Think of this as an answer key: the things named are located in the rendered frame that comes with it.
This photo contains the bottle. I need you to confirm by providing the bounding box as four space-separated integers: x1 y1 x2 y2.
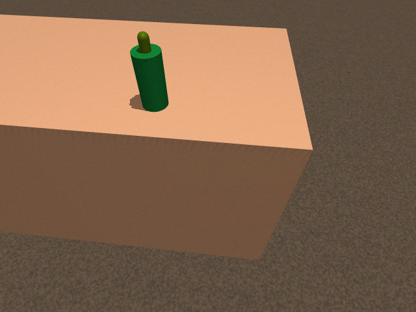
130 31 168 112

